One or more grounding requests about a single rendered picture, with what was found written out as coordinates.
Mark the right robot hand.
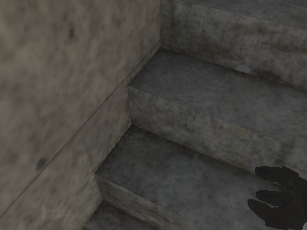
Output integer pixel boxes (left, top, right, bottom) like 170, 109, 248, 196
248, 166, 307, 230

